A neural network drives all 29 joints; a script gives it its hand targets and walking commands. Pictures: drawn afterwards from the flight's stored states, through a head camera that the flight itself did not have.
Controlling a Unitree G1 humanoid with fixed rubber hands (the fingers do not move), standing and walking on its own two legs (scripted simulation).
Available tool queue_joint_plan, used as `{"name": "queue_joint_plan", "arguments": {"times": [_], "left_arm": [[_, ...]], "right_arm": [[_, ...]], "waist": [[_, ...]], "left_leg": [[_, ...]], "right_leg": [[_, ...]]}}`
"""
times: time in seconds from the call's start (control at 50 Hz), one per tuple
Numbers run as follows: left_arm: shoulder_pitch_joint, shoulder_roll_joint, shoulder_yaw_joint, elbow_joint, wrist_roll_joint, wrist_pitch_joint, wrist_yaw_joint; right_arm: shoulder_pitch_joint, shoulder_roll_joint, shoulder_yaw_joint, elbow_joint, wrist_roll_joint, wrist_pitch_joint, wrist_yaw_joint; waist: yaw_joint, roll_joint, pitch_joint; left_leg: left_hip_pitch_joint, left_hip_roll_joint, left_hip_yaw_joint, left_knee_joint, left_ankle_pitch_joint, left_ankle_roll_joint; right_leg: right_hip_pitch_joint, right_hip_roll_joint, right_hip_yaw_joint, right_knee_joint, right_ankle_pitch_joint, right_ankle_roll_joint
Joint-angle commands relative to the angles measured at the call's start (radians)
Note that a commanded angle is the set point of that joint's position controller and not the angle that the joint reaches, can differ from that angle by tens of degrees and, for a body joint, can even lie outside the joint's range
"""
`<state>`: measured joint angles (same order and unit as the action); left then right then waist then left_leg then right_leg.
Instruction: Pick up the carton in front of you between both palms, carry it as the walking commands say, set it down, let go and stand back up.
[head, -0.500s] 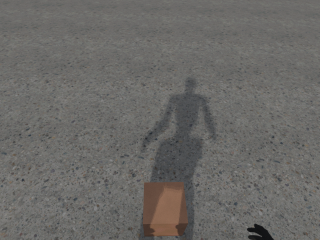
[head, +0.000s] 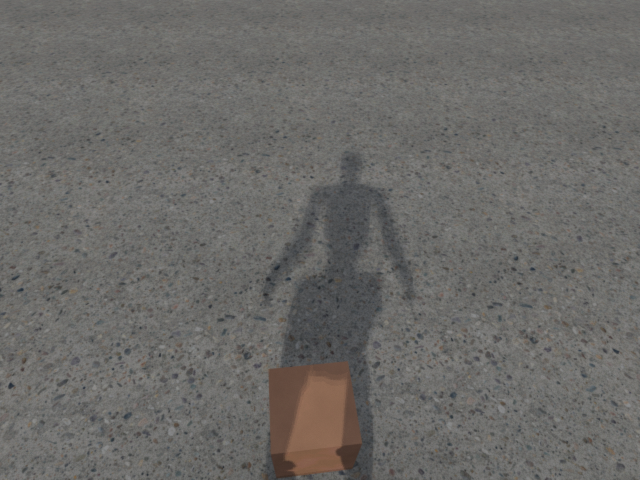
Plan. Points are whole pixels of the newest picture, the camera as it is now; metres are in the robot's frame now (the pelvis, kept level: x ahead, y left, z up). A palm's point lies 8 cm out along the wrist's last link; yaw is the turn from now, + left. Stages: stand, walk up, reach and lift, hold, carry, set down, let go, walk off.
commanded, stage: stand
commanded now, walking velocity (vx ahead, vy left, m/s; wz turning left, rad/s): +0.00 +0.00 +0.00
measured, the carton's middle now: (311, 420) +0.40 -0.02 -0.62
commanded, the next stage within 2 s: none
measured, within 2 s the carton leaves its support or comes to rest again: neither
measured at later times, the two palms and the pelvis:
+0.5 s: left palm out of the picture +0.06 +0.26 -0.10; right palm out of the picture +0.01 -0.27 -0.11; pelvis -0.02 +0.00 +0.00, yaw -2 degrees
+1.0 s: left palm out of the picture +0.05 +0.27 -0.10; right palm out of the picture -0.01 -0.27 -0.11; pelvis -0.02 +0.01 +0.00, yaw -3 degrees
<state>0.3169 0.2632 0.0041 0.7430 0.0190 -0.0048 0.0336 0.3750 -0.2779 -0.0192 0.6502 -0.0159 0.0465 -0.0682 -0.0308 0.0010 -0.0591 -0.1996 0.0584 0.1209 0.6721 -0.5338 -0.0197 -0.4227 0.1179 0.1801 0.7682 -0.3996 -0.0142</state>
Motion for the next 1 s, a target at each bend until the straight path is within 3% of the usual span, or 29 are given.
{"name": "queue_joint_plan", "arguments": {"times": [0.0,0.4,0.58,0.72,0.88,0.94,0.98], "left_arm": [[0.039,0.117,0.026,-0.051,0.001,-0.006,0.003],[0.046,0.125,0.02,-0.037,-0.001,0.009,0.003],[0.047,0.121,0.019,-0.029,-0.004,0.012,0.004],[0.04,0.126,0.019,-0.023,-0.004,0.014,0.006],[0.044,0.112,0.019,-0.016,-0.007,0.017,0.006],[0.051,0.118,0.02,-0.009,-0.007,0.016,0.006],[0.047,0.128,0.021,-0.007,-0.004,0.015,0.007]], "right_arm": [[0.047,-0.123,-0.035,-0.049,-0.002,-0.006,-0.002],[0.066,-0.136,-0.031,0.008,-0.005,0.003,0.01],[0.061,-0.139,-0.027,0.032,-0.006,0.003,0.012],[0.069,-0.134,-0.027,0.053,-0.006,0.008,0.016],[0.046,-0.142,-0.024,0.07,-0.009,0.004,0.015],[0.046,-0.141,-0.026,0.077,-0.007,0.008,0.016],[0.059,-0.134,-0.028,0.085,-0.005,0.013,0.018]], "waist": [[0.004,-0.007,0.015],[0.005,-0.02,0.06],[0.008,-0.007,0.069],[0.002,-0.03,0.07],[0.011,0.015,0.084],[0.012,-0.007,0.085],[0.005,-0.044,0.078]], "left_leg": [[0.047,0.037,-0.028,-0.071,0.404,0.041],[0.06,0.036,-0.021,-0.116,0.3,0.059],[0.061,0.053,-0.019,-0.133,0.326,0.071],[0.071,0.031,-0.017,-0.124,0.277,0.068],[0.056,0.089,-0.026,-0.166,0.36,0.093],[0.053,0.057,-0.003,-0.137,0.318,0.079],[0.061,0.019,0.004,-0.108,0.25,0.066]], "right_leg": [[-0.016,-0.07,0.039,-0.102,0.439,-0.032],[-0.021,-0.072,0.064,-0.132,0.399,-0.037],[-0.013,-0.071,0.04,-0.119,0.399,-0.035],[-0.017,-0.081,0.079,-0.148,0.405,-0.044],[-0.004,-0.069,0.002,-0.097,0.39,-0.028],[0.008,-0.08,0.035,-0.124,0.435,-0.038],[0.003,-0.097,0.098,-0.167,0.444,-0.053]]}}
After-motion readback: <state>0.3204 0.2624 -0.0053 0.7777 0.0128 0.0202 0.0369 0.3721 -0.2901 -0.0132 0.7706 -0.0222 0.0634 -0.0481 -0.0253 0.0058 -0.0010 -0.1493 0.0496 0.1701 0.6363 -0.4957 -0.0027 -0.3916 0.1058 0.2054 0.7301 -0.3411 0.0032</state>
